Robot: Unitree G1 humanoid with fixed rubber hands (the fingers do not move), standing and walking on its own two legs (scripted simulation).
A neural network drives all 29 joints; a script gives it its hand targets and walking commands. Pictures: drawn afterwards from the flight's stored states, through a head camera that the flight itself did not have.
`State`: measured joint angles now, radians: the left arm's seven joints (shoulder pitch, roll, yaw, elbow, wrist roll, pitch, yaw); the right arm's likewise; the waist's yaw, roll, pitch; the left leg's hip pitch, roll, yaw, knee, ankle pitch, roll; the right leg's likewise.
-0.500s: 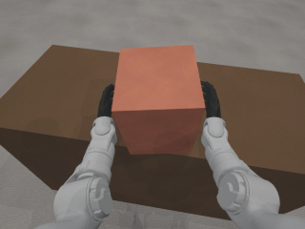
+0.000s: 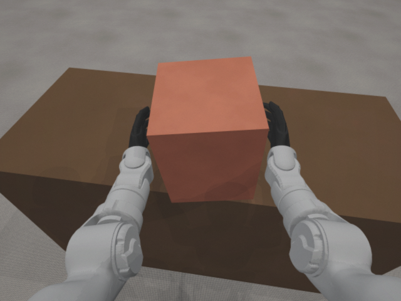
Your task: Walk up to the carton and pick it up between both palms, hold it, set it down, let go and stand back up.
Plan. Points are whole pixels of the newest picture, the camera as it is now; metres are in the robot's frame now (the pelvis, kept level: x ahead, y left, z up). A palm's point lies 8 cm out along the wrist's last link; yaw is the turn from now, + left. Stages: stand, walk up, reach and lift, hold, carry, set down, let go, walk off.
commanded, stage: reach and lift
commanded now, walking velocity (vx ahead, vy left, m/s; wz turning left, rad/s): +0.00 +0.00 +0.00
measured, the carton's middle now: (208, 134) +0.47 +0.01 +0.08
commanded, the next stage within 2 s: none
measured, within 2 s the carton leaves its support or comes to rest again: neither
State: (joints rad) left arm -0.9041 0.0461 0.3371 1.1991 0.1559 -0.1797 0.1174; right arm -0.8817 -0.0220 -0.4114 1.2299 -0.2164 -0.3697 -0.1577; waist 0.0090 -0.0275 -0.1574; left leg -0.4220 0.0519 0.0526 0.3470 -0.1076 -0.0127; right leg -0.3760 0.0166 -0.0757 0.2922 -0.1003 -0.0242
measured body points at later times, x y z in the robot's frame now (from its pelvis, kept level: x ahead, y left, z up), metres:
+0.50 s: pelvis +0.00 +0.00 +0.00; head -0.04 +0.03 +0.45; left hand +0.43 +0.16 +0.18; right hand +0.42 -0.13 +0.20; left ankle +0.03 +0.12 -0.75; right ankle +0.02 -0.10 -0.75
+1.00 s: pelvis -0.02 +0.01 +0.00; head -0.08 +0.04 +0.45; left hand +0.39 +0.16 +0.21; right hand +0.39 -0.14 +0.22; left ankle +0.03 +0.13 -0.75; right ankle +0.02 -0.10 -0.75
